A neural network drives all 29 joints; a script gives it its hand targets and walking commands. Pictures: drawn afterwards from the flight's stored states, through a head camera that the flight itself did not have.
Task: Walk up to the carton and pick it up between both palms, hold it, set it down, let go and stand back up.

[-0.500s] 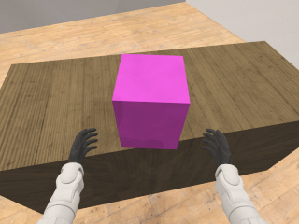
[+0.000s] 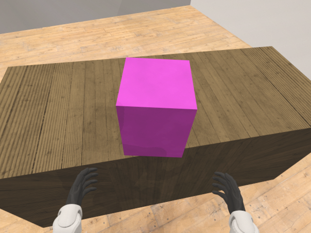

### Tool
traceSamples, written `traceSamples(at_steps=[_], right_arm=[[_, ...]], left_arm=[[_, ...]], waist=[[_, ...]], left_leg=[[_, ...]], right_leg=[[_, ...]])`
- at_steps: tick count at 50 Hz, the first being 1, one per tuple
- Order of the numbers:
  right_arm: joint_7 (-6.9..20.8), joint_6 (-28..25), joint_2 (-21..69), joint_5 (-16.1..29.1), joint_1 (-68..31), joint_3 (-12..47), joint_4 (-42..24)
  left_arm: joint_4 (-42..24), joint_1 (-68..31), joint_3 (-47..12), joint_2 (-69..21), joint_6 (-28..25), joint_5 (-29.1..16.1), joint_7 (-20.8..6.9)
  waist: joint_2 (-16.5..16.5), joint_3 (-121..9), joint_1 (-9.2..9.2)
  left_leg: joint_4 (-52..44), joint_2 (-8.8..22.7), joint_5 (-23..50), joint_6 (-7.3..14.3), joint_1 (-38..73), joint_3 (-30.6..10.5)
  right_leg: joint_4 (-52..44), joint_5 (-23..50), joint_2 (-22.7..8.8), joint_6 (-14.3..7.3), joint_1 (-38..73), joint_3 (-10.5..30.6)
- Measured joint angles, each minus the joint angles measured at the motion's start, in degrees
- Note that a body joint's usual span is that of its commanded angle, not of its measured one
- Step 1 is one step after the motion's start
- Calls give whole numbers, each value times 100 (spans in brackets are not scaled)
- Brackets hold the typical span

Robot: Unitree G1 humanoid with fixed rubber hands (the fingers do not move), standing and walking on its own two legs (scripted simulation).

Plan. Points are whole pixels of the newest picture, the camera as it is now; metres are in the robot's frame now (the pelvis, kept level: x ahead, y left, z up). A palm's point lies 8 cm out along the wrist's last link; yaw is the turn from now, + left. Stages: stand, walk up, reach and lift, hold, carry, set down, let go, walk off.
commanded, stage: set down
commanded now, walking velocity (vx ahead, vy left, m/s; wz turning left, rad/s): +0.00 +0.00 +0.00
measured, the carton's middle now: (155, 109) +0.48 +0.02 +0.01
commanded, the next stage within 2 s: let go in 0.72 s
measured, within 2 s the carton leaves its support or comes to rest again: neither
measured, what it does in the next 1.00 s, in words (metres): stands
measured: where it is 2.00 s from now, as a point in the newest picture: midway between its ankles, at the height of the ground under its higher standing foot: outside the picture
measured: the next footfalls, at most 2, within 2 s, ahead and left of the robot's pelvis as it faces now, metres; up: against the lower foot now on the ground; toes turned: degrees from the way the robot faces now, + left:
none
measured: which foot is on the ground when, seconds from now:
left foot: down 0.00-1.00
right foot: down 0.00-1.00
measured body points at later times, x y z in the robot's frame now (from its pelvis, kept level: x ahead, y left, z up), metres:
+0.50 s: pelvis +0.01 +0.00 +0.01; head -0.01 +0.01 +0.46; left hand +0.18 +0.23 -0.08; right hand +0.18 -0.21 -0.07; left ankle -0.01 +0.12 -0.74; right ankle -0.01 -0.10 -0.74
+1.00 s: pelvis +0.00 +0.00 +0.01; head +0.01 +0.02 +0.45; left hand +0.17 +0.23 -0.09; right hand +0.16 -0.23 -0.08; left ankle -0.01 +0.12 -0.74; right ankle -0.01 -0.10 -0.74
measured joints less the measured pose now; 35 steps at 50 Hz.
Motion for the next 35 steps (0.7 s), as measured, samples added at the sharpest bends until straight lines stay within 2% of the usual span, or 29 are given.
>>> traceSamples(at_steps=[6,12,16,35], right_arm=[[65,343,-77,-263,346,-64,-282],[85,652,-118,-410,667,-31,-685],[72,841,-96,-553,756,-54,-730],[240,1353,-87,-1014,1023,-342,-758]], left_arm=[[-264,322,-38,-80,608,115,0],[-442,603,-12,-91,960,182,-35],[-513,706,9,-65,1210,282,-115],[-730,790,-127,-92,1992,449,31]], waist=[[33,40,26],[9,-37,58],[13,22,63],[23,236,64]], left_leg=[[-224,0,35,-7,375,14],[-461,5,106,-18,606,63],[-558,3,139,-23,767,71],[-622,-8,226,-2,858,108]], right_leg=[[-219,39,13,1,365,25],[-400,98,27,-7,551,81],[-484,130,29,-8,702,91],[-541,226,16,5,777,116]])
